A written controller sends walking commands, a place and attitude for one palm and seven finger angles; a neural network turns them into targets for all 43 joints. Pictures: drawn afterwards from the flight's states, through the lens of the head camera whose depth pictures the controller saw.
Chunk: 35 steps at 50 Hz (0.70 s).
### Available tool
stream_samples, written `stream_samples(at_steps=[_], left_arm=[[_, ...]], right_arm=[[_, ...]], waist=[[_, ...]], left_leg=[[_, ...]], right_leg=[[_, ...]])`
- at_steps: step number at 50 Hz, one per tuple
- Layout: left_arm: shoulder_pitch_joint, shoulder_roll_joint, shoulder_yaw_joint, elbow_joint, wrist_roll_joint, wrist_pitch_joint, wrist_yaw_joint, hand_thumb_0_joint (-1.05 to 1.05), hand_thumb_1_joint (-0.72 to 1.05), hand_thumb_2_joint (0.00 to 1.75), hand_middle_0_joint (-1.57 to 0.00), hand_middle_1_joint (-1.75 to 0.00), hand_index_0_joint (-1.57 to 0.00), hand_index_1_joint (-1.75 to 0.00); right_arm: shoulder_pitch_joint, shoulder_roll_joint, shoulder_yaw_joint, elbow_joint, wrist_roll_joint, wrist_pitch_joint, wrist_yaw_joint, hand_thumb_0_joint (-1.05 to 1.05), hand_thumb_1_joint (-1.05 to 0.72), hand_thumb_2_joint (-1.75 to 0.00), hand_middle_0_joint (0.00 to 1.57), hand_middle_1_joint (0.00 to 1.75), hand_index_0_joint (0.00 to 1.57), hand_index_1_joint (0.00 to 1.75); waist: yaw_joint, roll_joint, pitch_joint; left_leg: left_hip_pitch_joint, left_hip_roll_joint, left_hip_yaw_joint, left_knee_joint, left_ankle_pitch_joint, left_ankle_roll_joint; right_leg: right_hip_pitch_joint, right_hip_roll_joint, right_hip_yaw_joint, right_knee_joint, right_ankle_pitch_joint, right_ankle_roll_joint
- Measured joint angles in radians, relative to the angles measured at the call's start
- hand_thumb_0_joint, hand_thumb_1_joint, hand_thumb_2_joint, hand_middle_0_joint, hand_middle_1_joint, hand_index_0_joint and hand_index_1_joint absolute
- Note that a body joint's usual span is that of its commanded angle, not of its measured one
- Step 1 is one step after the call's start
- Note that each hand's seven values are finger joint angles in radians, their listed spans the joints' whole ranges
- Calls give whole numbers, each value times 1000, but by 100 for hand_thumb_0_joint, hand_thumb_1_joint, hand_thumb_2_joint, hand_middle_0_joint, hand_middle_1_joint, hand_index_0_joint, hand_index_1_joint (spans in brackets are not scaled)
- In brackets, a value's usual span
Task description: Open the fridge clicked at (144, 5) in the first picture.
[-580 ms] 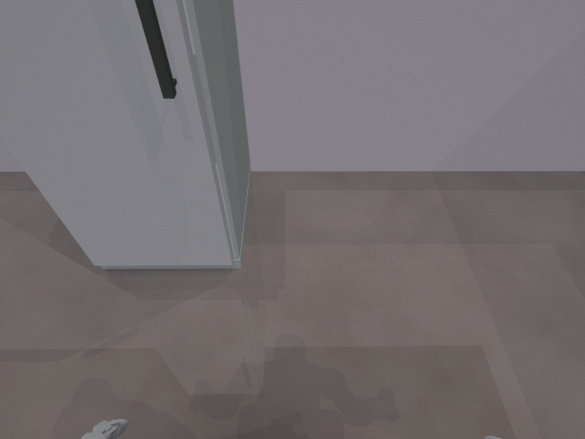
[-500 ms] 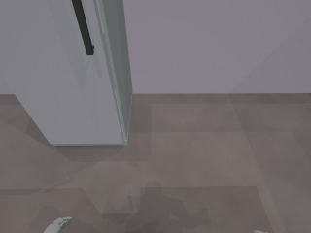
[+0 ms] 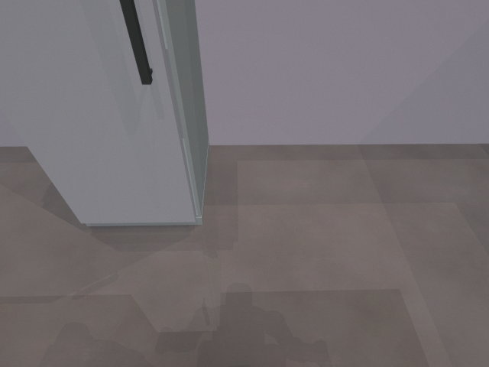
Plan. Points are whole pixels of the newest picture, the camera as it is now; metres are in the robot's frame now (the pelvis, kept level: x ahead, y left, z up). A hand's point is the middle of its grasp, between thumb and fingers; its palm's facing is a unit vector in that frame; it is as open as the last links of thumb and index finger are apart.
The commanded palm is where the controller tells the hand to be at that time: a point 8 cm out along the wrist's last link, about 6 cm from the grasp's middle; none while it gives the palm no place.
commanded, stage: stand and wait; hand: right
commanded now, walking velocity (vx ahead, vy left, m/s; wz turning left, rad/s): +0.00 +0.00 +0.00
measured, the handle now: out of the picture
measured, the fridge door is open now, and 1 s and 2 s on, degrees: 0 0 0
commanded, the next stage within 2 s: look at it before walking up in 0.26 s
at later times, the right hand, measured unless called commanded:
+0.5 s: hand out of the picture +0.07 -0.24 -0.15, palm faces -0.04 +0.94 -0.33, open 7.4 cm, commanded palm none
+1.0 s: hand out of the picture +0.08 -0.23 -0.15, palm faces -0.04 +0.94 -0.33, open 7.4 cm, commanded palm none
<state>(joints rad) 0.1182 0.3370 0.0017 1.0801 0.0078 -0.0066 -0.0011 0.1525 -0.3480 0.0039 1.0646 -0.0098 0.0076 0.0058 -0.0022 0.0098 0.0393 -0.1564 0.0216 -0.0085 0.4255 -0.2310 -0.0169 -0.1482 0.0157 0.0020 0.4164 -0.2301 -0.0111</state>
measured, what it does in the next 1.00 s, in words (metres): stands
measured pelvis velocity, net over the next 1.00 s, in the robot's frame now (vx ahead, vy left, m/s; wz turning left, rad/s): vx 0.00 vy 0.01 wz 0.01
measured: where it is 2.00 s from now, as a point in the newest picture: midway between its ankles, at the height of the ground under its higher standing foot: outside the picture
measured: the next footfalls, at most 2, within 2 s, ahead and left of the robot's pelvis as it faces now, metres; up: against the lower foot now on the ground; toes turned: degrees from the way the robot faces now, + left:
right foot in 1.86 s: +0.04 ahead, -0.11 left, +0.00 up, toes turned +27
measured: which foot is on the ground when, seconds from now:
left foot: down 0.00-1.00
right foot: down 0.00-1.00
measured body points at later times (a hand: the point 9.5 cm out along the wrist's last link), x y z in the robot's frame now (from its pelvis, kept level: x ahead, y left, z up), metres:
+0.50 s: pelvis -0.01 +0.01 +0.00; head +0.00 +0.01 +0.45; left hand +0.06 +0.30 -0.13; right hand +0.08 -0.28 -0.13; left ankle +0.00 +0.13 -0.74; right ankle +0.00 -0.11 -0.74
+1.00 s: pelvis +0.00 +0.01 +0.00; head +0.01 +0.01 +0.45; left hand +0.08 +0.31 -0.13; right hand +0.08 -0.28 -0.13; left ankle +0.00 +0.13 -0.74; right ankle +0.00 -0.11 -0.74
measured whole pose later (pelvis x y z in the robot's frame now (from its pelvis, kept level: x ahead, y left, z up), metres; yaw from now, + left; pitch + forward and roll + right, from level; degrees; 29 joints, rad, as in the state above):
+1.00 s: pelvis +0.00 +0.01 +0.00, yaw +1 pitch -1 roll +0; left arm 0.10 0.33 -0.01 1.12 0.01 -0.01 0.00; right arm 0.12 -0.34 0.01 1.09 -0.01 0.00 0.01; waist 0.00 0.01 0.04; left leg -0.15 0.00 -0.01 0.38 -0.20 0.00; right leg -0.14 0.00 0.00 0.36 -0.20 0.01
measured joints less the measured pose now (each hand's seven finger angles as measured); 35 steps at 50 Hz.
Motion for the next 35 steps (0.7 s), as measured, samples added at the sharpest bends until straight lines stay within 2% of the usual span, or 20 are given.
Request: stream_samples(at_steps=[35], left_arm=[[0, -2, -4, 40, -1, -8, -3, 0, 90, 90, -20, -30, -21, -30]], right_arm=[[-26, 10, 2, 21, -1, -12, 2, 1, -90, -90, 20, 30, 21, 30]], waist=[[8, -6, -2]], left_leg=[[-7, -20, -2, -36, 30, 17]], right_leg=[[2, -20, -2, -46, 32, 19]])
